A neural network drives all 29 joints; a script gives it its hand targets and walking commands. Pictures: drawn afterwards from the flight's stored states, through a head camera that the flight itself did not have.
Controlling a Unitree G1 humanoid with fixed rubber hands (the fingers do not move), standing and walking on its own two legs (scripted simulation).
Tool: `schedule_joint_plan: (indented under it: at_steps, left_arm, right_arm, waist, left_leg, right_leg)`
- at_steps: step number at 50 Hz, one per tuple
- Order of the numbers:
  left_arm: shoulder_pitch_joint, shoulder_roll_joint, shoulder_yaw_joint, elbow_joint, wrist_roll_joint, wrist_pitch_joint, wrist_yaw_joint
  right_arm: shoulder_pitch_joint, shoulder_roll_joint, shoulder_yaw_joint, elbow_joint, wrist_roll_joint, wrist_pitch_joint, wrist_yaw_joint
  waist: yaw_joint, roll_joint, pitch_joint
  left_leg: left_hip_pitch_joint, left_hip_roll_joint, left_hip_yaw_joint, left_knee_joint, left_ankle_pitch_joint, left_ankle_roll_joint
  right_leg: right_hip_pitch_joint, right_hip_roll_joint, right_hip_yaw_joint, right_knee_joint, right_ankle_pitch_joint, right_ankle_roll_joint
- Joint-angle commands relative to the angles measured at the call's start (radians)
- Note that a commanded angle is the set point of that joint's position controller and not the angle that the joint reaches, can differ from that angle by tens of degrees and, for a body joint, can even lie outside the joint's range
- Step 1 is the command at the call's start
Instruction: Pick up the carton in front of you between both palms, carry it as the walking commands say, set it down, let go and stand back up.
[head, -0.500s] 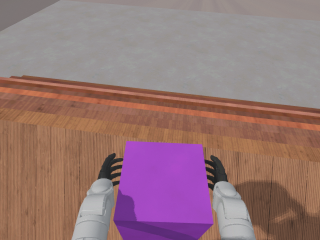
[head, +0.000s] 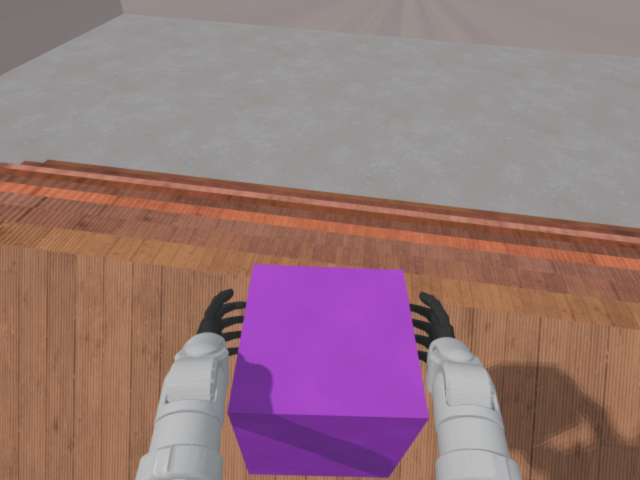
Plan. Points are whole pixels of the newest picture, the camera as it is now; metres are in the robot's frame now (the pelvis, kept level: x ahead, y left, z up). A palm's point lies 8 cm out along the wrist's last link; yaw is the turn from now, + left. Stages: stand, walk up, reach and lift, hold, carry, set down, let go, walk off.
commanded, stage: reach and lift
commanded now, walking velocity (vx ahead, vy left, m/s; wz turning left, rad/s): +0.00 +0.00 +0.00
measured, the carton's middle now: (323, 375) +0.30 +0.00 -0.05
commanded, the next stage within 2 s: hold in 0.58 s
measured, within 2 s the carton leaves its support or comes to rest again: neither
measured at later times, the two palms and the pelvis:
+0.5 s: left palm (209, 334) +0.30 +0.15 +0.04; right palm (440, 337) +0.31 -0.15 +0.04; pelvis +0.02 +0.00 +0.01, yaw +0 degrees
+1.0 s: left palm (207, 334) +0.29 +0.15 +0.05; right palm (445, 336) +0.30 -0.15 +0.06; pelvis +0.01 +0.00 +0.01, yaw +0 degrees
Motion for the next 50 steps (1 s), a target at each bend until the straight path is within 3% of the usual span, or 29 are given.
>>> schedule_joint_plan:
  at_steps: [1,3,4,5,6,8,9,10,13,16,17,18,19,21,22,24,25,26,27,33,35,36,37,40,44,46,48,49,50]
  left_arm:
    - [-0.541,-0.971,-0.575,0.008,-0.246,-0.018,-0.251]
    - [-0.563,-0.980,-0.563,0.002,-0.245,-0.009,-0.249]
    - [-0.517,-0.996,-0.574,-0.018,-0.237,-0.007,-0.254]
    - [-0.532,-0.997,-0.590,-0.030,-0.257,0.001,-0.253]
    - [-0.502,-0.971,-0.563,-0.028,-0.243,0.009,-0.252]
    - [-0.484,-0.966,-0.550,-0.041,-0.238,0.014,-0.250]
    - [-0.461,-0.955,-0.515,-0.022,-0.206,0.023,-0.249]
    - [-0.464,-0.955,-0.540,-0.006,-0.226,0.026,-0.247]
    - [-0.442,-0.952,-0.570,-0.061,-0.240,0.033,-0.248]
    - [-0.445,-0.980,-0.580,-0.061,-0.257,0.030,-0.250]
    - [-0.429,-0.983,-0.558,-0.073,-0.254,0.030,-0.248]
    - [-0.445,-0.980,-0.572,-0.073,-0.271,0.029,-0.252]
    - [-0.458,-0.958,-0.586,-0.100,-0.263,0.030,-0.247]
    - [-0.422,-0.940,-0.587,-0.117,-0.258,0.037,-0.250]
    - [-0.427,-0.937,-0.577,-0.076,-0.254,0.050,-0.253]
    - [-0.414,-0.967,-0.580,-0.073,-0.263,0.061,-0.249]
    - [-0.429,-0.931,-0.601,-0.131,-0.271,0.057,-0.250]
    - [-0.434,-0.932,-0.606,-0.138,-0.277,0.056,-0.249]
    - [-0.415,-0.939,-0.610,-0.146,-0.277,0.059,-0.249]
    - [-0.483,-0.940,-0.658,-0.230,-0.301,0.082,-0.256]
    - [-0.424,-0.913,-0.649,-0.212,-0.297,0.103,-0.249]
    - [-0.441,-0.935,-0.645,-0.222,-0.315,0.104,-0.244]
    - [-0.422,-0.886,-0.639,-0.228,-0.287,0.114,-0.246]
    - [-0.419,-0.909,-0.601,-0.192,-0.279,0.124,-0.246]
    - [-0.427,-0.865,-0.595,-0.176,-0.267,0.137,-0.248]
    - [-0.443,-0.915,-0.602,-0.183,-0.280,0.128,-0.255]
    - [-0.437,-0.896,-0.593,-0.174,-0.274,0.129,-0.258]
    - [-0.478,-0.916,-0.607,-0.165,-0.299,0.126,-0.259]
    - [-0.470,-0.907,-0.623,-0.196,-0.274,0.126,-0.255]
  right_arm:
    - [-0.503,0.972,0.564,0.030,0.249,-0.013,0.249]
    - [-0.509,0.941,0.566,0.034,0.234,-0.010,0.258]
    - [-0.509,0.964,0.573,0.001,0.237,-0.005,0.252]
    - [-0.475,0.937,0.577,-0.014,0.241,-0.001,0.248]
    - [-0.486,0.916,0.579,-0.032,0.252,-0.002,0.246]
    - [-0.445,0.927,0.570,-0.047,0.226,0.016,0.244]
    - [-0.472,0.919,0.565,-0.038,0.234,0.023,0.252]
    - [-0.463,0.923,0.547,-0.007,0.230,0.023,0.250]
    - [-0.430,0.927,0.570,-0.062,0.234,0.024,0.246]
    - [-0.448,0.907,0.590,-0.061,0.254,0.023,0.254]
    - [-0.440,0.924,0.601,-0.073,0.261,0.028,0.254]
    - [-0.442,0.911,0.606,-0.098,0.263,0.031,0.248]
    - [-0.437,0.955,0.616,-0.092,0.269,0.037,0.247]
    - [-0.441,0.939,0.624,-0.122,0.259,0.044,0.235]
    - [-0.419,0.925,0.580,-0.090,0.255,0.046,0.234]
    - [-0.393,0.901,0.590,-0.078,0.258,0.053,0.238]
    - [-0.367,0.906,0.572,-0.096,0.239,0.061,0.240]
    - [-0.368,0.915,0.599,-0.091,0.262,0.059,0.236]
    - [-0.378,0.919,0.604,-0.123,0.256,0.062,0.233]
    - [-0.405,0.931,0.638,-0.178,0.279,0.093,0.228]
    - [-0.427,0.917,0.658,-0.213,0.306,0.110,0.221]
    - [-0.377,0.909,0.655,-0.201,0.293,0.121,0.219]
    - [-0.375,0.915,0.628,-0.168,0.284,0.130,0.217]
    - [-0.378,0.879,0.597,-0.173,0.256,0.137,0.230]
    - [-0.418,0.921,0.604,-0.172,0.292,0.140,0.228]
    - [-0.382,0.914,0.580,-0.129,0.253,0.139,0.235]
    - [-0.425,0.935,0.626,-0.194,0.282,0.140,0.233]
    - [-0.438,0.917,0.621,-0.194,0.279,0.136,0.226]
    - [-0.411,0.916,0.613,-0.178,0.274,0.129,0.232]
  waist:
    - [-0.012,0.004,-0.276]
    - [0.007,0.034,-0.257]
    - [0.009,-0.006,-0.272]
    - [-0.034,0.029,-0.282]
    - [0.010,0.060,-0.293]
    - [-0.016,0.002,-0.258]
    - [0.031,0.017,-0.231]
    - [-0.008,-0.012,-0.230]
    - [-0.010,0.015,-0.283]
    - [-0.004,0.028,-0.271]
    - [0.029,0.030,-0.278]
    - [-0.011,0.019,-0.264]
    - [0.032,-0.008,-0.269]
    - [0.022,-0.020,-0.273]
    - [-0.005,0.004,-0.240]
    - [0.000,0.048,-0.241]
    - [-0.027,-0.001,-0.251]
    - [0.004,0.024,-0.256]
    - [0.012,-0.010,-0.245]
    - [-0.011,-0.002,-0.266]
    - [0.020,-0.008,-0.245]
    - [-0.013,0.000,-0.249]
    - [0.012,-0.002,-0.211]
    - [-0.012,0.012,-0.158]
    - [0.022,-0.018,-0.152]
    - [-0.006,0.008,-0.160]
    - [0.036,-0.019,-0.188]
    - [-0.037,-0.005,-0.196]
    - [-0.004,0.028,-0.209]
  left_leg:
    - [0.077,-0.028,0.073,-0.078,0.093,-0.004]
    - [0.091,-0.038,0.077,-0.089,0.100,-0.013]
    - [0.095,-0.025,0.057,-0.096,0.131,-0.002]
    - [0.146,-0.029,0.068,-0.072,0.174,-0.016]
    - [0.149,-0.038,0.068,-0.087,0.180,-0.018]
    - [0.115,-0.035,0.066,-0.097,0.159,-0.013]
    - [0.108,-0.042,0.078,-0.113,0.127,-0.012]
    - [0.119,-0.027,0.052,-0.113,0.139,-0.009]
    - [0.158,-0.042,0.067,-0.127,0.218,-0.017]
    - [0.144,-0.034,0.055,-0.129,0.190,-0.018]
    - [0.132,-0.040,0.060,-0.113,0.209,-0.017]
    - [0.120,-0.034,0.057,-0.119,0.186,-0.015]
    - [0.153,-0.035,0.063,-0.107,0.229,-0.014]
    - [0.143,-0.044,0.067,-0.106,0.246,-0.012]
    - [0.156,-0.030,0.058,-0.116,0.230,-0.008]
    - [0.155,-0.041,0.062,-0.115,0.218,-0.020]
    - [0.222,-0.024,0.055,-0.127,0.238,-0.013]
    - [0.186,-0.036,0.062,-0.120,0.256,-0.024]
    - [0.180,-0.034,0.062,-0.127,0.266,-0.017]
    - [0.167,-0.035,0.049,-0.126,0.227,-0.015]
    - [0.196,-0.033,0.065,-0.125,0.218,-0.010]
    - [0.210,-0.032,0.058,-0.139,0.232,-0.009]
    - [0.149,-0.039,0.058,-0.138,0.190,-0.009]
    - [0.164,-0.019,0.048,-0.166,0.146,-0.004]
    - [0.141,-0.034,0.061,-0.156,0.164,0.002]
    - [0.167,-0.040,0.073,-0.172,0.143,-0.008]
    - [0.142,-0.033,0.075,-0.159,0.169,-0.001]
    - [0.148,-0.045,0.069,-0.149,0.154,-0.004]
    - [0.181,-0.043,0.072,-0.152,0.147,-0.011]
  right_leg:
    - [0.066,0.037,-0.073,-0.089,0.087,-0.013]
    - [0.060,0.037,-0.074,-0.085,0.096,-0.015]
    - [0.058,0.046,-0.074,-0.094,0.104,-0.012]
    - [0.062,0.033,-0.069,-0.104,0.138,-0.017]
    - [0.067,0.033,-0.072,-0.103,0.143,-0.012]
    - [0.078,0.041,-0.072,-0.108,0.141,-0.011]
    - [0.082,0.041,-0.078,-0.122,0.112,-0.006]
    - [0.093,0.043,-0.073,-0.110,0.127,-0.007]
    - [0.111,0.051,-0.072,-0.124,0.193,-0.002]
    - [0.130,0.050,-0.079,-0.119,0.162,-0.014]
    - [0.135,0.039,-0.077,-0.122,0.178,-0.013]
    - [0.150,0.039,-0.074,-0.111,0.183,-0.007]
    - [0.106,0.040,-0.075,-0.117,0.205,-0.001]
    - [0.144,0.049,-0.064,-0.122,0.229,0.003]
    - [0.113,0.049,-0.068,-0.122,0.211,-0.005]
    - [0.133,0.025,-0.053,-0.134,0.216,-0.012]
    - [0.070,0.042,-0.082,-0.122,0.219,-0.002]
    - [0.128,0.035,-0.073,-0.133,0.238,-0.007]
    - [0.126,0.053,-0.080,-0.130,0.232,0.001]
    - [0.189,0.034,-0.062,-0.135,0.234,-0.009]
    - [0.149,0.031,-0.069,-0.147,0.196,0.001]
    - [0.137,0.038,-0.063,-0.149,0.233,0.001]
    - [0.184,0.031,-0.065,-0.160,0.186,0.001]
    - [0.126,0.039,-0.074,-0.161,0.147,-0.008]
    - [0.154,0.042,-0.073,-0.152,0.157,0.004]
    - [0.115,0.044,-0.071,-0.170,0.146,0.003]
    - [0.178,0.041,-0.081,-0.162,0.179,0.013]
    - [0.185,0.042,-0.072,-0.156,0.171,0.007]
    - [0.153,0.038,-0.070,-0.157,0.173,0.000]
